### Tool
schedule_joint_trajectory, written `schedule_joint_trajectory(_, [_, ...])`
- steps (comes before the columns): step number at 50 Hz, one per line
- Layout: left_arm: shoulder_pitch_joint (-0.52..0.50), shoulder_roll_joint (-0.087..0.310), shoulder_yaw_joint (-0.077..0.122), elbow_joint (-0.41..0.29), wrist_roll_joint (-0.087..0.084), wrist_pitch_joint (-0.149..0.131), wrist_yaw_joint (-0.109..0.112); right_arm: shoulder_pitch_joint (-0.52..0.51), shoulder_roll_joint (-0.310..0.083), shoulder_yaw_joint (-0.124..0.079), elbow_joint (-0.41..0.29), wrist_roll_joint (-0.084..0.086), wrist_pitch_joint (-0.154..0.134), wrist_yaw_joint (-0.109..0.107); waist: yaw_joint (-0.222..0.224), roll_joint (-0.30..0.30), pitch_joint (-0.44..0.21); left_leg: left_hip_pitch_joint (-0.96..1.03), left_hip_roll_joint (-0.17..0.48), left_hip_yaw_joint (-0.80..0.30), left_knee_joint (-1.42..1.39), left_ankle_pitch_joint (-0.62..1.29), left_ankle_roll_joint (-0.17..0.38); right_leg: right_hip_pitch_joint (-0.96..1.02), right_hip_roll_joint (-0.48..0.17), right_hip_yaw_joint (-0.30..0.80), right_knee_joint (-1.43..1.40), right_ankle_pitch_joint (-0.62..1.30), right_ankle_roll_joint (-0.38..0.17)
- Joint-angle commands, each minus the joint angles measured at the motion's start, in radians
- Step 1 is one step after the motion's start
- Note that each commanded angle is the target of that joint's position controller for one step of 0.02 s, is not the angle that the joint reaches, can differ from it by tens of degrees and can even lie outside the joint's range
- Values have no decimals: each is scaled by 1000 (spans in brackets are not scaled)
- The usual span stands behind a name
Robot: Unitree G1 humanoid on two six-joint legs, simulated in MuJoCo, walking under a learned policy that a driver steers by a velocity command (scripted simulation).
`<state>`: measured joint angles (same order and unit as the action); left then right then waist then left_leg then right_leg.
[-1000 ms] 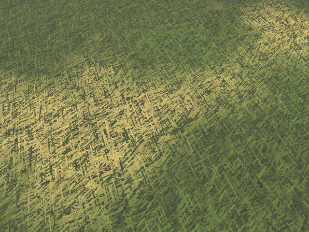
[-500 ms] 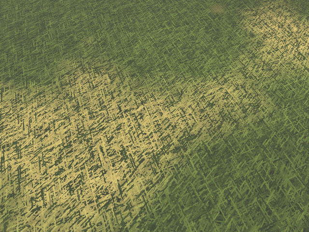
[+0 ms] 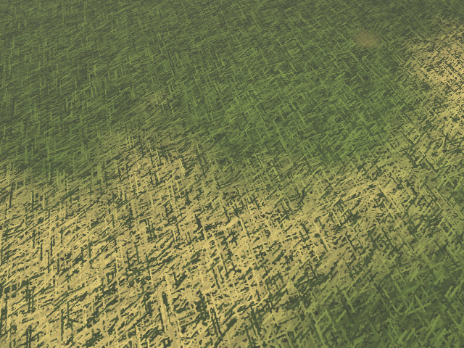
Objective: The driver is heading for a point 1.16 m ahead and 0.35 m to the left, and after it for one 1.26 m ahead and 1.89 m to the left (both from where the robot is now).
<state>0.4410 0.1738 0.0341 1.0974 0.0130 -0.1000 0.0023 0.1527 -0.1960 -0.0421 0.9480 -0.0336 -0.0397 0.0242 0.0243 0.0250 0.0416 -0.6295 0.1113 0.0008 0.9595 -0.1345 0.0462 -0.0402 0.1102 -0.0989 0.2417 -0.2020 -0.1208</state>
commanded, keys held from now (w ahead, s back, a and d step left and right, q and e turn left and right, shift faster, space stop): w+q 0.90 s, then w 0.10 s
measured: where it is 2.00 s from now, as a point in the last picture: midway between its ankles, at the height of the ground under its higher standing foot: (142, 215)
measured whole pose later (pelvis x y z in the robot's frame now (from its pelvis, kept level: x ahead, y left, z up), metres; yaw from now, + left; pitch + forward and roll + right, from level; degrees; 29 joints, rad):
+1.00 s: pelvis +0.56 +0.10 +0.00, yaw +31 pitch +1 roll -1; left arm 0.24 0.24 0.04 0.81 0.03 -0.09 0.00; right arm 0.27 -0.30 -0.08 0.83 -0.04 -0.02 0.03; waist -0.01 0.05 0.04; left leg -0.49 -0.02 -0.05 1.13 -0.33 0.07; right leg -0.23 0.03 -0.10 0.40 -0.18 -0.05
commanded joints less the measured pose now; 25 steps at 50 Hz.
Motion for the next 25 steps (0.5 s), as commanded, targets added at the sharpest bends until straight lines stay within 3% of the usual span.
schedule_joint_trajectory(1, [38, 98, 8, -42, -1, -16, 4, -66, -21, 4, -60, 13, -1, 8, -4, -76, 68, -4, -25, 61, -151, 113, -10, -62, -253, 119, -128, 384, -47])
schedule_joint_trajectory(5, [107, 97, 3, -21, 6, -19, 17, -172, -16, 13, -95, 19, -5, 10, 31, -90, 77, 3, -70, 91, -296, 147, 24, 61, -287, 52, -114, 489, -27])
schedule_joint_trajectory(8, [103, 109, 4, -16, 13, -16, 30, -178, -30, 7, -109, 12, -13, 7, 12, -94, 65, 49, -110, 120, -363, 71, 69, 158, -320, 2, -26, 716, -19])
schedule_joint_trajectory(10, [75, 137, 11, -22, 14, -12, 41, -84, -53, -8, -86, 6, -18, -1, -38, -118, 4, 163, -169, 155, -372, -27, 111, 198, -335, -29, 137, 1003, -9])
schedule_joint_trajectory(11, [60, 154, 17, -28, 16, -5, 43, 18, -72, -20, -55, 5, -22, -5, -80, -124, -50, 259, -199, 161, -398, -56, 135, 200, -337, -40, 282, 1054, -8])
schedule_joint_trajectory(12, [42, 168, 21, -39, 10, 1, 42, 153, -95, -36, -12, -2, -28, -8, -142, -114, -115, 429, -206, 142, -477, -19, 164, 132, -326, -61, 475, 962, 4])
schedule_joint_trajectory(13, [14, 159, 17, -76, 3, 0, 37, 293, -168, -63, 16, -20, -29, -15, -205, -58, -196, 660, -54, -61, -498, -81, 224, -81, -300, -77, 761, 663, 22])
schedule_joint_trajectory(14, [81, 62, 4, -125, -15, -5, 12, 300, -262, -88, 5, -21, -20, -18, -128, 183, -274, 945, 245, -621, -569, -36, 411, -522, -69, -59, 1159, -263, 72])
schedule_joint_trajectory(15, [-24, 136, 21, -147, 2, -13, 7, 276, -233, -84, 12, 18, -6, -9, -136, 34, -260, 927, 226, -715, -664, -106, 406, -652, -84, 136, 1223, -266, 57])
schedule_joint_trajectory(16, [-116, 142, 22, -192, -4, -27, 1, 186, -202, -75, -5, 24, -4, -11, -103, 16, -112, 790, 204, -565, -697, -74, 362, -704, -142, 149, 1163, -158, 52])
schedule_joint_trajectory(17, [-138, 144, 24, -197, -3, -35, 2, 143, -149, -62, -11, 21, -7, -10, -68, -59, -49, 670, 164, -477, -725, 46, 318, -657, -173, 143, 1083, -96, 57])
schedule_joint_trajectory(18, [-143, 135, 26, -199, 7, -25, 4, 121, -122, -54, -16, 22, -13, -15, -34, -80, -16, 578, 116, -398, -732, 160, 284, -601, -192, 143, 1020, -84, 72])
schedule_joint_trajectory(19, [-125, 120, 24, -205, 22, -5, 2, 116, -101, -45, -14, 26, -20, -21, -4, -65, -19, 518, 73, -336, -739, 231, 261, -545, -204, 143, 971, -84, 90])
schedule_joint_trajectory(21, [-126, 98, 23, -220, 35, 29, -5, 154, -122, -46, -8, 33, -37, -25, 11, -41, -27, 482, 39, -285, -741, 324, 251, -520, -204, 126, 901, -92, 121])
schedule_joint_trajectory(23, [-188, 97, 23, -252, 37, 47, -10, 192, -157, -53, -7, 35, -42, -26, 3, -16, -15, 459, 10, -261, -753, 336, 238, -551, -204, 104, 828, -41, 146])
schedule_joint_trajectory(25, [-295, 108, 23, -298, 34, 54, -13, 238, -161, -53, -8, 36, -38, -26, -29, 9, 6, 467, -9, -263, -763, 338, 207, -605, -203, 89, 736, 44, 163])
Velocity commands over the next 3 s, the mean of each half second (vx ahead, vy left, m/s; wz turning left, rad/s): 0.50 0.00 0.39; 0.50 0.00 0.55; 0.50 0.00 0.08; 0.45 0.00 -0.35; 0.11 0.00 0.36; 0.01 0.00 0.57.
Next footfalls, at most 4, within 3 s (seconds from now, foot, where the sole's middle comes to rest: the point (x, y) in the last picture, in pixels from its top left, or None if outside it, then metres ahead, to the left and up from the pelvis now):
0.26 left None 0.30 0.10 -0.78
0.80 right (235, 292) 0.66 0.05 -0.78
1.32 left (139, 266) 0.74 0.36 -0.78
1.86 right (162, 185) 1.08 0.33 -0.78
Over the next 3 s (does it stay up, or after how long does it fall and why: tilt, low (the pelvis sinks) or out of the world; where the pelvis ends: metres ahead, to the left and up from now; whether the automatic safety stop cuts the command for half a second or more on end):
stays up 1.09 0.37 0.00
